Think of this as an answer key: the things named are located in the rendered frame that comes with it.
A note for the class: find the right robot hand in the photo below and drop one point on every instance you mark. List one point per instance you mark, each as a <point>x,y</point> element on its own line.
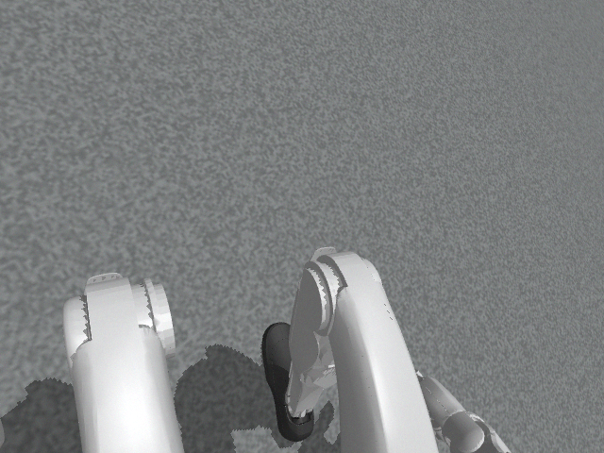
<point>440,402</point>

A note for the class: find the right robot arm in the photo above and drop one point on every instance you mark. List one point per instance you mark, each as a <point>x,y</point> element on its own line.
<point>466,432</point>

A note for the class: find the right robot foot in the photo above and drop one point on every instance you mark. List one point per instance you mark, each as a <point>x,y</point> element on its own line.
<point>277,361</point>

